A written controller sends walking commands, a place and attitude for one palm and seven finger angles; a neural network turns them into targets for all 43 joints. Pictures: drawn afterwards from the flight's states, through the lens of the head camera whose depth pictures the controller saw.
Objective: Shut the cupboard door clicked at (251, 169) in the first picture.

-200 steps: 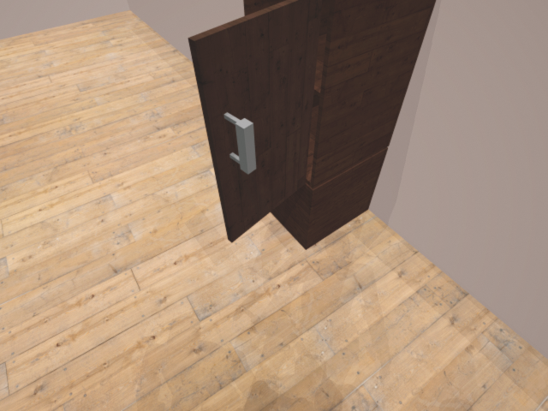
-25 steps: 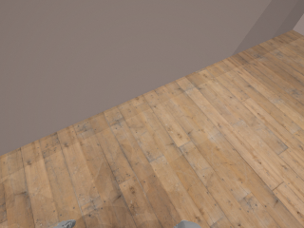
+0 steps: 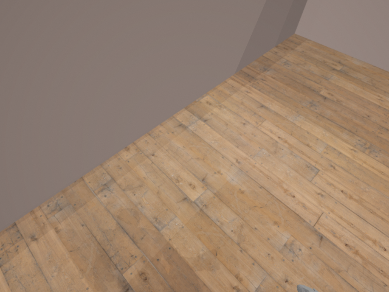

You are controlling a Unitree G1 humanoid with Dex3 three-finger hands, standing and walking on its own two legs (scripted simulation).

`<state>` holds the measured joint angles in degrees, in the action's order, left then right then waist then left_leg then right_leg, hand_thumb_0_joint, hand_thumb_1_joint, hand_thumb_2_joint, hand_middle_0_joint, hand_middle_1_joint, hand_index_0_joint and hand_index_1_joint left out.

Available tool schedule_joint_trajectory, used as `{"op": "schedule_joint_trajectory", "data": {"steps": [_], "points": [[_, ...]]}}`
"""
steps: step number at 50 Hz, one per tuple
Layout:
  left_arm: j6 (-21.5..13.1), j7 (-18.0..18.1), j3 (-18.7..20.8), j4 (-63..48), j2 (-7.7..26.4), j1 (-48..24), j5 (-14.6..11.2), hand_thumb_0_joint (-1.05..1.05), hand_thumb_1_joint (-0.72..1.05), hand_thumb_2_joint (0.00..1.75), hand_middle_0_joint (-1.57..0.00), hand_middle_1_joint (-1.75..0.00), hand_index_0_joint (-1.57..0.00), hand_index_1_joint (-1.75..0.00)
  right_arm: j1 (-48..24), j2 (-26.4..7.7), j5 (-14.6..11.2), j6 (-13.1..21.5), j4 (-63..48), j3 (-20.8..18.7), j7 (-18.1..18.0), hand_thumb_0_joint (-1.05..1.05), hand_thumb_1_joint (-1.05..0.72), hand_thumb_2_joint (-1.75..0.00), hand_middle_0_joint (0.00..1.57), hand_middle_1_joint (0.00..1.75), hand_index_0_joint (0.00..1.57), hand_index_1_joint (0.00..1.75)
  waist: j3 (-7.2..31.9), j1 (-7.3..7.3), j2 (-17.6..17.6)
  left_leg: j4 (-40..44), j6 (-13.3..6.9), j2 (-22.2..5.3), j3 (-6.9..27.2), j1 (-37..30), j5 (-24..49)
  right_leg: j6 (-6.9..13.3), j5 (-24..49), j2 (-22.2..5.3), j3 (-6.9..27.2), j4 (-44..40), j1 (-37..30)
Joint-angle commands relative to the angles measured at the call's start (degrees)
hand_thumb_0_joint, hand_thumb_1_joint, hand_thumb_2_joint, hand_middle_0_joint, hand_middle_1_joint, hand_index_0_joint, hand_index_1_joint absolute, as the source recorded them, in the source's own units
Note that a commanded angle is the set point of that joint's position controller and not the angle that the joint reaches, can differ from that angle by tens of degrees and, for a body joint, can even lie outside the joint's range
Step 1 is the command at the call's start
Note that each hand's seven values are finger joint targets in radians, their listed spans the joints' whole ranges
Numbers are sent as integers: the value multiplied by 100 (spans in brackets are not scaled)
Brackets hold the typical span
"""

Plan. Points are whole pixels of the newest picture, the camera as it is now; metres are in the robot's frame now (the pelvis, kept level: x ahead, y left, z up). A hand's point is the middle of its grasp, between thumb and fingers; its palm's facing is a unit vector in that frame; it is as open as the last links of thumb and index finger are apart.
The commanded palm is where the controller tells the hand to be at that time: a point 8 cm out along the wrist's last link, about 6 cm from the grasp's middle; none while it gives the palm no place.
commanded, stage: walk around to get in front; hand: left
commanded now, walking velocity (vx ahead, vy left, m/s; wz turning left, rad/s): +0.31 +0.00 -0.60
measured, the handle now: out of the picture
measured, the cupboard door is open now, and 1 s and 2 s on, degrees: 100 100 100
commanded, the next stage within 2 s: walk to a spot facing it in 0.94 s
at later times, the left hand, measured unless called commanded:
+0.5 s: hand (189, 197) +0.39 +0.05 -0.16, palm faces -0.36 -0.91 -0.20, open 7.4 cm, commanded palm none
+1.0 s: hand (191, 207) +0.36 +0.04 -0.17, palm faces -0.27 -0.95 -0.16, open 7.4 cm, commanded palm none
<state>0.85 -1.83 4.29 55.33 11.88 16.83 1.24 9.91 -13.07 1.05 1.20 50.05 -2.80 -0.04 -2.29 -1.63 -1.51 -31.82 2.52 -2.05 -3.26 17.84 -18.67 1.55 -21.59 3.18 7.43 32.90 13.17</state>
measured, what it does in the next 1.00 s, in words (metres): walks ahead, turning right: right foot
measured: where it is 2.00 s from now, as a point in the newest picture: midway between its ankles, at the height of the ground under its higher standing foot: (244, 218)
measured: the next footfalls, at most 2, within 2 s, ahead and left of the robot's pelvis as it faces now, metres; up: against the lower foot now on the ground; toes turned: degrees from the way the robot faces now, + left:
right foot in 0.46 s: +0.25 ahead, -0.17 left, +0.00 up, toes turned -24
left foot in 1.02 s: +0.57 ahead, -0.10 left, +0.00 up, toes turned -16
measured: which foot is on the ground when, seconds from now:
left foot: down 0.00-0.44, up 0.46-1.00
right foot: down 0.00-0.00, up 0.02-0.44, down 0.46-1.00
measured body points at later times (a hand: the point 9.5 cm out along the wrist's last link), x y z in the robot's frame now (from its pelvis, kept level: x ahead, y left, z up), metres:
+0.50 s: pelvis +0.16 -0.07 -0.02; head +0.22 -0.10 +0.43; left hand +0.41 +0.09 -0.14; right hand -0.03 -0.24 -0.15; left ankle +0.05 +0.11 -0.67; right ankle +0.21 -0.16 -0.73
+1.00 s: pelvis +0.39 -0.15 +0.00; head +0.42 -0.15 +0.44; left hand +0.38 +0.09 -0.16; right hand +0.46 -0.41 -0.13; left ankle +0.53 -0.09 -0.73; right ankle +0.22 -0.16 -0.73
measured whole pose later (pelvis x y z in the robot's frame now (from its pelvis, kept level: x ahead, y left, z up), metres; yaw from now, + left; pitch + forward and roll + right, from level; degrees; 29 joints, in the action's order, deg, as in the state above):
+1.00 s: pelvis +0.39 -0.15 +0.00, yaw -23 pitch +0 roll +0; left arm -4.3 0.3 1.6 65.9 8.1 26.1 0.8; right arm 1.3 -10.1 1.2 2.3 54.9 -2.0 1.1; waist -3.7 -3.4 -1.2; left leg -33.3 -0.7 -2.5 -7.3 24.6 -10.1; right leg 4.0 -25.6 3.1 -1.3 23.7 -4.0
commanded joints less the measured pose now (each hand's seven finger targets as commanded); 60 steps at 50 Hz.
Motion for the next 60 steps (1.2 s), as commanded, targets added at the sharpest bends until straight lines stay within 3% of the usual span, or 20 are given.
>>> {"op": "schedule_joint_trajectory", "data": {"steps": [1, 3, 7, 16, 19, 21, 22, 23, 25, 27, 30, 44, 48, 49, 50, 51, 52, 55, 58, 60], "points": [[-223, -80, 181, -976, 635, -1177, 52, 0, 90, 90, -20, -30, -20, -30, 1853, -1446, 155, 207, 99, -291, -202, 0, -90, -90, 20, 30, 20, 30, 115, 893, 1347, 2398, -1098, -2878, 3478, -1945, -2122, -11, -928, -357, -257, 3289, 3248], [-205, -170, 229, -731, 553, -998, 98, 0, 90, 90, -20, -30, -20, -30, 1122, -914, 117, 245, -73, -130, -183, 0, -90, -90, 20, 30, 20, 30, -330, 417, 861, 2293, -772, -2202, 2016, -1266, -943, -106, 125, -706, -436, 3899, 3130], [-73, -219, 95, -592, 180, -867, 66, 0, 90, 90, -20, -30, -20, -30, 1386, -517, 56, 359, 219, 4, -218, 0, -90, -90, 20, 30, 20, 30, -14, 296, 1022, 1789, -500, -1574, 18, -1717, 2131, -224, 839, -697, -798, 3706, 3014], [-55, -234, -43, -800, 41, -2089, 48, 0, 90, 90, -20, -30, -20, -30, 2025, -468, 128, 289, 741, 26, -193, 0, -90, -90, 20, 30, 20, 30, -483, 543, 1112, 1760, -693, -1745, -895, -1756, 2928, -1, 1115, -626, -1500, 1216, 2351], [-112, -178, -1, -663, 209, -1575, 33, 0, 90, 90, -20, -30, -20, -30, 1916, -692, 110, 268, 797, -13, -187, 0, -90, -90, 20, 30, 20, 30, -87, 207, 940, 927, -670, -1873, -1111, -1851, 4765, 299, 606, -273, -1691, 767, 1137], [-229, -88, 128, -163, 575, 92, 57, 0, 90, 90, -20, -30, -20, -30, 1489, -775, 28, 253, 696, -30, -146, 0, -90, -90, 20, 30, 20, 30, 672, -621, 738, -1080, -346, -1539, -1366, -926, 4947, 531, 910, -99, -1709, 38, -1319], [-287, 1, 295, 76, 1229, 981, 72, 0, 90, 90, -20, -30, -20, -30, 1435, -484, -99, 261, 541, 24, -63, 0, -90, -90, 20, 30, 20, 30, 1337, -980, -430, -2851, -129, -965, -1389, 712, 2109, 941, 593, -1379, -78, -408, -3031], [-293, 73, 369, 169, 1675, 1266, -59, 0, 90, 90, -20, -30, -20, -30, 1301, -202, -157, 268, 317, 15, -99, 0, -90, -90, 20, 30, 20, 30, 1696, -879, -1196, -4685, 74, -184, -822, 2101, -1768, 1527, 1501, -2815, 2456, -1184, -3568], [-263, 175, 266, -113, 1329, 258, -121, 0, 90, 90, -20, -30, -20, -30, 771, -327, -68, 222, 270, -90, -99, 0, -90, -90, 20, 30, 20, 30, 718, -420, -291, -4977, -39, -680, 231, 2317, -644, 1363, 925, -2592, 1935, -1704, -1829], [-368, 199, 76, -252, 775, -394, -68, 0, 90, 90, -20, -30, -20, -30, 912, -153, 41, 89, 504, -65, -73, 0, -90, -90, 20, 30, 20, 30, 54, 90, -225, -4130, 15, -912, 262, 1625, -43, 1042, 1325, -2007, 717, -1983, -219], [-488, 186, 39, -129, 586, -477, -14, 0, 90, 90, -20, -30, -20, -30, 1441, 38, 80, -41, 739, -45, -16, 0, -90, -90, 20, 30, 20, 30, 223, 452, -425, -3230, 81, -776, 115, 1227, 341, 868, 1651, -1459, 17, -2083, 60], [-646, 274, -108, 643, 487, 942, -41, 0, 90, 90, -20, -30, -20, -30, -1139, -19, -1, 118, 25, -15, 185, 0, -90, -90, 20, 30, 20, 30, -332, -111, -379, -941, -95, -326, -156, 1964, 776, 868, 4112, -1647, 76, -1877, -1807], [-645, 296, -77, 736, 613, 838, -49, 0, 90, 90, -20, -30, -20, -30, -50, -164, 47, 207, 437, -51, 45, 0, -90, -90, 20, 30, 20, 30, 150, 505, -356, 53, -395, 326, -685, -167, 799, 579, 6239, -1364, -391, -320, -1464], [-643, 290, -77, 689, 571, 772, -78, 0, 90, 90, -20, -30, -20, -30, 846, -420, 91, 235, 709, -110, -15, 0, -90, -90, 20, 30, 20, 30, 645, 867, -211, 259, -603, -33, -322, -1784, 1374, 385, 5486, -1229, -473, 794, -490], [-634, 251, -108, 578, 261, 983, -126, 0, 90, 90, -20, -30, -20, -30, 1631, -1043, 189, 256, 871, -266, -73, 0, -90, -90, 20, 30, 20, 30, 1298, 1027, 841, 176, -1278, -1650, 1774, -3279, 1793, 130, 2924, -555, -797, 2521, 1180], [-687, 224, -160, 393, 127, 825, -129, 0, 90, 90, -20, -30, -20, -30, 2089, -1255, 127, 209, 938, -279, -92, 0, -90, -90, 20, 30, 20, 30, 1496, 1013, 1266, 989, -1898, -2832, 2996, -3366, 2542, 126, -831, -104, -868, 4204, 1892], [-630, 265, -116, 362, 229, 460, -73, 0, 90, 90, -20, -30, -20, -30, 1662, -1067, 45, 194, 895, -223, -108, 0, -90, -90, 20, 30, 20, 30, 1041, 845, 635, 1315, -1813, -2724, 2767, -2362, 1911, 142, -817, -361, -533, 4694, 2106], [-432, 149, -119, 375, -76, 272, 36, 0, 90, 90, -20, -30, -20, -30, 714, -286, 29, 286, 738, -17, -159, 0, -90, -90, 20, 30, 20, 30, -246, 238, 754, 1798, -1303, -1803, 1491, -388, 1921, -126, 55, -948, -616, 3975, 1927], [-276, 164, -199, 456, -315, 531, 25, 0, 90, 90, -20, -30, -20, -30, 625, -296, 8, 293, 821, 50, -158, 0, -90, -90, 20, 30, 20, 30, 298, -12, 808, 1450, -1129, -1132, 417, -97, 3490, -277, 180, -805, -1006, 2141, 851], [-243, 189, -174, 358, -262, 286, 23, 0, 90, 90, -20, -30, -20, -30, 723, -376, 12, 219, 828, -26, -149, 0, -90, -90, 20, 30, 20, 30, 259, 68, 783, 1361, -1107, -1032, 538, 32, 3339, -352, 446, -626, -1218, 1522, 615]]}}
